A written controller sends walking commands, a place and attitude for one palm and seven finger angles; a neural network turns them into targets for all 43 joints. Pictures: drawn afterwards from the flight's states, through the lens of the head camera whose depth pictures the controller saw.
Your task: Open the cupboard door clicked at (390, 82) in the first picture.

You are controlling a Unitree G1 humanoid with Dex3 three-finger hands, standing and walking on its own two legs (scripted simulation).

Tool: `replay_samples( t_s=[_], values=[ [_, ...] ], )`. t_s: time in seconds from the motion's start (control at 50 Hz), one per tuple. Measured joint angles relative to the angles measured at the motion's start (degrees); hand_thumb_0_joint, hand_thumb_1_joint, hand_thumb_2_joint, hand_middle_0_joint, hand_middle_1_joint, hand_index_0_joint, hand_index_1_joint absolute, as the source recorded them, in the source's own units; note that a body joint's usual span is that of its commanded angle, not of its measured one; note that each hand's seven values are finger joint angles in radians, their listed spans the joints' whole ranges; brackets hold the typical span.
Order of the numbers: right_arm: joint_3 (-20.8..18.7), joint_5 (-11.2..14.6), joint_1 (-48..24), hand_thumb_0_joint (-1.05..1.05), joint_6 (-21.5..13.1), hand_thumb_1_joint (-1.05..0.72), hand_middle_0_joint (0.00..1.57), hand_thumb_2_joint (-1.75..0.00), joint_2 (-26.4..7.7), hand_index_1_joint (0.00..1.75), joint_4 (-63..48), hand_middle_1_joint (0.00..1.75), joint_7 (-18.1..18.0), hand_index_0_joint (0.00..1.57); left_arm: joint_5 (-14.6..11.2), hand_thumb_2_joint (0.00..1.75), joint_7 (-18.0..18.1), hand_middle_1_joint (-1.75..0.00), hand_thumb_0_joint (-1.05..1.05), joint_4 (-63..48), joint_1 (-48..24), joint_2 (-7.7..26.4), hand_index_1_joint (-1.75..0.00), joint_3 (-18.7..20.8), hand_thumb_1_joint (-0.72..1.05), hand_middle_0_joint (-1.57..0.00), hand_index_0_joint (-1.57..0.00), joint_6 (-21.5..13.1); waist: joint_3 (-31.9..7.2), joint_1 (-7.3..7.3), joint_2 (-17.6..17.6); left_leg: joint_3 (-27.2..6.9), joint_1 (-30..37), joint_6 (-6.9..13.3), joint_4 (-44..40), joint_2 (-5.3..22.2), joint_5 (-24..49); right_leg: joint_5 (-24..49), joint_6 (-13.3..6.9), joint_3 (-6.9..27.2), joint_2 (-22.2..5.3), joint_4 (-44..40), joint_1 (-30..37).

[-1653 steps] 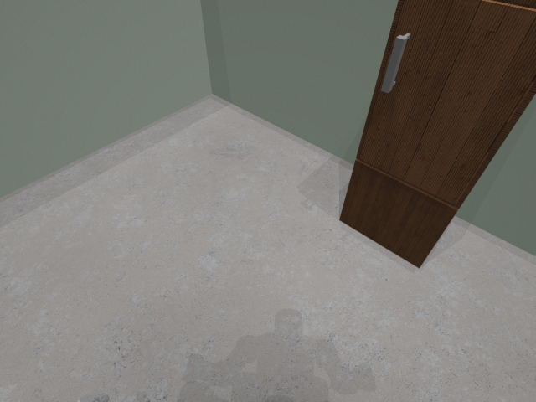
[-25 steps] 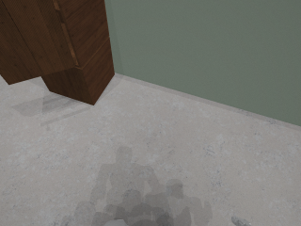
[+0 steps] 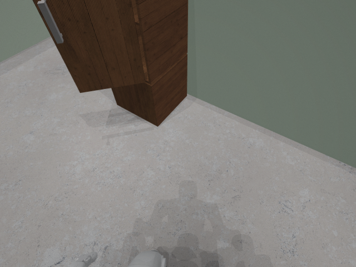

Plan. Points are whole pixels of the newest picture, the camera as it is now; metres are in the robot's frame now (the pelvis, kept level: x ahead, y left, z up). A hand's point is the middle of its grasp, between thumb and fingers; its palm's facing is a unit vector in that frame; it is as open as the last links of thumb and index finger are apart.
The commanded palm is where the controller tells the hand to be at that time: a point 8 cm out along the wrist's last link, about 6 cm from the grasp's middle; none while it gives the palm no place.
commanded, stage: turn to face it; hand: left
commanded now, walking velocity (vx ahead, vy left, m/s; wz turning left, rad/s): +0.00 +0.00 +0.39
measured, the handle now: (52, 21) +0.98 +0.55 +0.06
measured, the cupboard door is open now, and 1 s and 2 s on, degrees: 47 47 47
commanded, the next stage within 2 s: take the last steps up to it in 0.30 s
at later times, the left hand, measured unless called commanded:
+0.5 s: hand out of the picture +0.02 +0.23 -0.17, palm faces +0.22 -0.94 -0.26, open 7.4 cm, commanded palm none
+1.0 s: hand out of the picture +0.03 +0.29 -0.17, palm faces +0.30 -0.94 -0.18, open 7.4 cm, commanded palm none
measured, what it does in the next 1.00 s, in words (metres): steps to the left: left foot, then right foot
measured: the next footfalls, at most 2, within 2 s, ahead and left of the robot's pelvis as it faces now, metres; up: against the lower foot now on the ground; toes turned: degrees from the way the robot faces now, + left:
left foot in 0.16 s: +0.06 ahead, +0.13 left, +0.00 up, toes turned +8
right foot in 0.48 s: +0.06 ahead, -0.12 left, +0.00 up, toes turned +7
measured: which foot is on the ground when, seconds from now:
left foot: up 0.00-0.14, down 0.16-0.48, up 0.50-0.80, down 0.82-1.00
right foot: down 0.00-0.16, up 0.18-0.46, down 0.48-0.82, up 0.84-1.00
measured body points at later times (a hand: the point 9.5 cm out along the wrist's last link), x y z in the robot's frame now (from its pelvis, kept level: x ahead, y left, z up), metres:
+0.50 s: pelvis +0.00 +0.01 -0.01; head +0.03 +0.01 +0.44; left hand +0.01 +0.28 -0.15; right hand +0.13 -0.21 -0.15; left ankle +0.02 +0.13 -0.73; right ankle +0.02 -0.12 -0.74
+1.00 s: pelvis +0.07 +0.11 +0.00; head +0.09 +0.13 +0.45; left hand +0.01 +0.34 -0.16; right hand +0.17 -0.11 -0.14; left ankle +0.05 +0.20 -0.74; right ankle +0.09 -0.03 -0.66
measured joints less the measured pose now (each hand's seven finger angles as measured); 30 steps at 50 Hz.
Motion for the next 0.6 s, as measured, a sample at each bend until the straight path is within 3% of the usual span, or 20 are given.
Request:
replay_samples(
  t_s=[0.1, 0.14, 0.16, 0.18, 0.22, 0.3, 0.4, 0.48, 0.54, 0.6],
  values=[
    [0.80, 0.35, -1.30, 0.01, -0.51, -0.90, 0.20, -0.90, 0.80, 0.30, -0.33, 0.30, 0.20, 0.20, 0.30, 0.90, -0.38, -0.29, 0.01, 0.99, 2.01, -0.31, -0.30, -0.35, 0.90, -0.21, -0.20, -0.52, 0.74, 1.06, -3.47, 3.96, 5.49, -0.41, -13.52, 1.65, 0.45, -0.84, 0.95, -2.39, -2.90, 0.35, 1.25],
    [1.19, 0.34, -1.94, 0.01, -1.17, -0.90, 0.20, -0.90, 0.80, 0.30, -0.77, 0.30, 0.18, 0.20, 0.09, 0.90, -0.70, -0.29, 0.01, 1.58, 3.04, -0.16, -0.30, -0.37, 0.90, -0.21, -0.21, -0.49, 0.82, 1.43, -4.10, 4.55, 9.01, 0.12, -22.16, 1.52, 5.53, -2.49, 1.80, -3.28, -3.83, 3.03, 0.55],
    [1.35, 0.26, -2.01, 0.01, -1.71, -0.90, 0.20, -0.90, 0.53, 0.30, -1.24, 0.30, 0.21, 0.20, -0.10, 0.90, -0.88, -0.30, 0.01, 1.77, 3.76, -0.10, -0.30, -0.33, 0.90, -0.21, -0.21, -0.30, 0.39, 1.51, -3.79, 4.19, 10.52, 1.38, -26.24, 1.79, 10.28, -3.73, 2.23, -3.79, -3.92, 5.44, -0.55],
    [1.34, 0.08, -2.42, 0.01, -2.29, -0.90, 0.20, -0.90, 0.82, 0.30, -1.42, 0.30, 0.01, 0.20, -0.36, 0.90, -0.96, -0.30, 0.01, 2.29, 3.80, 0.34, -0.30, -0.17, 0.90, -0.21, -0.21, 0.17, 0.46, 1.53, -4.35, 3.97, 9.80, 3.19, -25.68, 1.24, 11.51, -6.74, 2.75, -3.17, -4.24, 9.55, -2.27],
    [1.90, -0.29, -3.20, 0.00, -2.88, -0.90, 0.20, -0.90, 1.64, 0.30, -1.67, 0.30, -0.47, 0.20, -0.47, 0.90, -0.71, -0.29, 0.01, 3.43, 3.37, 1.28, -0.30, 0.21, 0.90, -0.21, -0.21, 1.61, 1.01, 2.18, -5.24, 3.82, 8.98, 4.82, -23.73, 0.74, 9.95, -12.64, 2.68, -0.17, -3.13, 19.26, -6.14],
    [2.82, -0.62, -3.16, 0.00, -3.40, -0.90, 0.20, -0.90, 2.78, 0.30, -1.88, 0.30, -1.60, 0.20, -0.32, 0.90, -0.68, -0.29, 0.01, 5.02, 2.41, 2.09, -0.30, 0.84, 0.90, -0.21, -0.20, 2.70, 0.84, 2.44, -4.25, 2.20, 9.74, 4.64, -26.42, 0.91, 10.82, -12.37, 2.20, 1.67, -0.55, 27.60, -10.54],
    [3.30, -0.70, -2.53, 0.00, -3.11, -0.90, 0.20, -0.90, 3.25, 0.30, -0.70, 0.30, -1.96, 0.20, -0.47, 0.90, -0.95, -0.29, 0.01, 4.80, 1.27, 1.75, -0.30, 0.81, 0.91, -0.20, -0.20, 2.03, 0.40, 2.34, -1.75, -0.03, 10.81, 4.38, -30.01, 0.96, 13.50, -10.36, 1.56, 2.04, 1.22, 18.98, -8.70],
    [3.21, -0.25, -1.13, 0.00, -2.46, -0.90, 0.20, -0.90, 3.55, 0.30, 0.57, 0.30, -1.67, 0.21, -0.31, 0.90, -1.06, -0.29, 0.01, 4.40, 1.95, 1.47, -0.30, 0.60, 0.91, -0.20, -0.20, 0.42, -1.38, 2.43, -1.25, -0.73, 9.79, 3.53, -28.28, 0.08, 12.76, -5.17, 0.57, 2.03, 1.78, 3.25, -2.10],
    [2.42, -0.22, -0.28, 0.00, -1.26, -0.90, 0.20, -0.90, 2.64, 0.30, 1.59, 0.30, -0.79, 0.20, 0.19, 0.90, -1.02, -0.29, 0.01, 4.64, 2.98, -0.04, -0.30, 0.42, 0.91, -0.20, -0.20, -0.53, -1.86, 2.71, 0.14, -1.15, 5.07, 2.73, -14.76, -0.38, 2.86, -0.24, -0.56, 1.21, 1.62, 2.02, -1.23],
    [1.64, -0.53, 0.46, 0.01, -0.76, -0.90, 0.20, -0.90, 1.88, 0.30, 2.50, 0.30, 0.26, 0.20, 0.13, 0.90, -1.07, -0.29, 0.01, 5.15, 5.33, -1.43, -0.30, 0.21, 0.91, -0.20, -0.20, -1.49, -2.36, 2.63, 0.21, 0.26, 0.76, 1.91, -2.52, 0.38, 4.91, 1.01, -0.29, 0.33, 0.72, -2.08, 1.58]
  ],
)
